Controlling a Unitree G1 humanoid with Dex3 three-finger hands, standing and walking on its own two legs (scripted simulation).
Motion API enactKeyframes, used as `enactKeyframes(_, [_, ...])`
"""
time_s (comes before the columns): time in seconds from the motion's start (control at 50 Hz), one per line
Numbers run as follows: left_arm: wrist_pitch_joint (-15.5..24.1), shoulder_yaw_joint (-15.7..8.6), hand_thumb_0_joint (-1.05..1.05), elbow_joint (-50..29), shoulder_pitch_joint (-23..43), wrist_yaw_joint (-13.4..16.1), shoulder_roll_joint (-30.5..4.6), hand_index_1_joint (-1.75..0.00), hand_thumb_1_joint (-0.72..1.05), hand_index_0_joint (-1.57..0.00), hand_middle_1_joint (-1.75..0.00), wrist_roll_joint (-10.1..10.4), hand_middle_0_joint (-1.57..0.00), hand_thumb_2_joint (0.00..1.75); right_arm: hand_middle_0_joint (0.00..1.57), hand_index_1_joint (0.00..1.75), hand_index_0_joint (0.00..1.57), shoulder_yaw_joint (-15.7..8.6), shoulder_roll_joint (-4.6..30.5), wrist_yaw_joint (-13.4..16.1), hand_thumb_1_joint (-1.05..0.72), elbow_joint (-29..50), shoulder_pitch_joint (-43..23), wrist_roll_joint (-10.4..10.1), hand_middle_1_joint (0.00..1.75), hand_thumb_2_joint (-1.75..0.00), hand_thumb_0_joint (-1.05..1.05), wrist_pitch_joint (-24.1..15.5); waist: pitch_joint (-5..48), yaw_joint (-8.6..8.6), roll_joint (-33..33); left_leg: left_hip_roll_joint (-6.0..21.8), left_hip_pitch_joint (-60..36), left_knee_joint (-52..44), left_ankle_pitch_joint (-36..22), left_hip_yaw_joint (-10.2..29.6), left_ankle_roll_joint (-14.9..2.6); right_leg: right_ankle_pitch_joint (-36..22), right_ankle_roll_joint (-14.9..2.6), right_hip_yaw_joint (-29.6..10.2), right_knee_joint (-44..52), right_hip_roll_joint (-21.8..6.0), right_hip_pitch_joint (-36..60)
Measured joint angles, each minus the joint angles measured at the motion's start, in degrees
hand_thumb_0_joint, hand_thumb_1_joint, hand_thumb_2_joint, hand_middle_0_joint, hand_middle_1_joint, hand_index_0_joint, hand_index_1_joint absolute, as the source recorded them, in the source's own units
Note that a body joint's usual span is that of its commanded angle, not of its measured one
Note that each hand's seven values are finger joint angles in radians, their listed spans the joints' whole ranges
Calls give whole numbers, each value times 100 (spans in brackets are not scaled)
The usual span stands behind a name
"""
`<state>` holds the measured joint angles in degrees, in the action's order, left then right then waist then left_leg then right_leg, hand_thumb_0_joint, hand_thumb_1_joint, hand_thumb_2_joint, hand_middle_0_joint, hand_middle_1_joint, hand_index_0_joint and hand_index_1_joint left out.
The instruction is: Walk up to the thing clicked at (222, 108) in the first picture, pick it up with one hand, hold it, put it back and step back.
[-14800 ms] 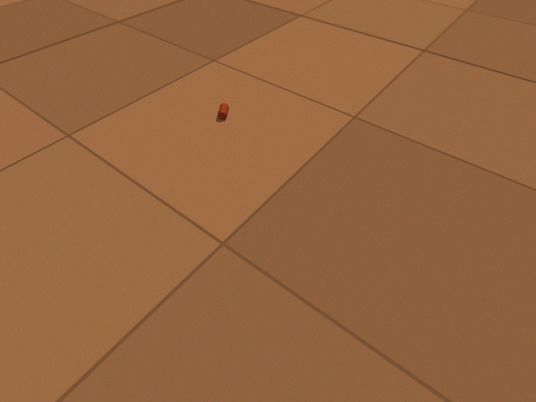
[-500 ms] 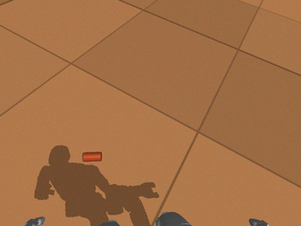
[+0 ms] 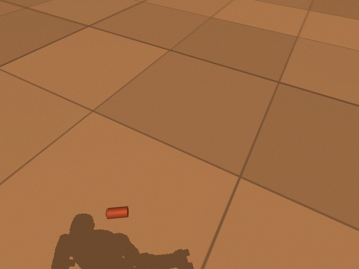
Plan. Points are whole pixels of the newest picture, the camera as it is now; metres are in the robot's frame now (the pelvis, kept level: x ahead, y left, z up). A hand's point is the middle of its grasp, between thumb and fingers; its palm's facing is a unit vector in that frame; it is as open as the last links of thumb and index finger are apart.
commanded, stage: stand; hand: left
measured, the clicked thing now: (118, 212) +0.58 +0.31 -0.74
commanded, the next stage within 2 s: none
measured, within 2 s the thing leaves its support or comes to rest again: neither
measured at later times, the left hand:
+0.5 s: hand out of the picture +0.07 +0.27 -0.15, palm faces -0.03 -0.94 -0.34, open 7.4 cm
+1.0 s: hand out of the picture +0.07 +0.25 -0.16, palm faces -0.05 -0.94 -0.32, open 7.4 cm
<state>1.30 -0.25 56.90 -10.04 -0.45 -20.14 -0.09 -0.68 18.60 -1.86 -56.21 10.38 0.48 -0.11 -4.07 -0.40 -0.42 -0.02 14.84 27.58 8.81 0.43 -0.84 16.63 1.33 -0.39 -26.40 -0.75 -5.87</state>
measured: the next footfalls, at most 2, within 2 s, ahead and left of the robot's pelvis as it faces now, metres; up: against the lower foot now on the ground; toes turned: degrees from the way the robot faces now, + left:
none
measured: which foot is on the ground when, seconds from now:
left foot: down 0.00-1.00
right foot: down 0.00-1.00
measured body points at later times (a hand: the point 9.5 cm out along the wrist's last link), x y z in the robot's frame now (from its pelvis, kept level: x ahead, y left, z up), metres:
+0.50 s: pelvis +0.00 +0.01 +0.01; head +0.01 +0.02 +0.46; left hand +0.07 +0.31 -0.13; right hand +0.09 -0.29 -0.12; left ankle +0.07 +0.11 -0.74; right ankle -0.02 -0.14 -0.74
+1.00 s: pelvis +0.01 +0.00 +0.01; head +0.02 +0.01 +0.46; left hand +0.07 +0.30 -0.13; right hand +0.08 -0.30 -0.12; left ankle +0.07 +0.11 -0.74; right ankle -0.02 -0.14 -0.74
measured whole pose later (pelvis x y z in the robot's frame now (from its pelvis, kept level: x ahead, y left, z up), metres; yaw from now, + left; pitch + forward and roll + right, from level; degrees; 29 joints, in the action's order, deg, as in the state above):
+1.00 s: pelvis +0.01 +0.00 +0.01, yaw -1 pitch -2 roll -1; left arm 0.8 0.1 64.6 -8.6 -0.2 -20.3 -0.6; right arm -0.7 19.4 -1.1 -66.7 4.7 0.3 -0.1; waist -3.5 -0.5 -0.7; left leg -0.1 12.8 20.6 5.9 -0.5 -0.8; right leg 13.5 1.7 -1.3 -19.9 -1.1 -4.4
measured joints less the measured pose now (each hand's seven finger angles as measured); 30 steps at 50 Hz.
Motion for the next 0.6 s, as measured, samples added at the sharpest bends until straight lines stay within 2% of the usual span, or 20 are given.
enactKeyframes(0.2, [14,14,0,418,291,-25,-5,-30,90,-21,-30,3,-20,89,21,30,20,26,-12,68,-90,-526,-244,-2,30,-90,1,-101,76,-19,-157,-55,-176,-462,-207,-95,-49,-231,87,-84,437,-73,133])
enactKeyframes(0.6, [-41,23,0,825,156,32,-53,-30,90,-20,-30,-28,-20,89,21,30,20,-4,26,74,-90,-908,-670,-18,30,-90,1,-70,75,56,14,-45,-289,-677,-325,-112,-39,-344,89,-103,629,-68,223])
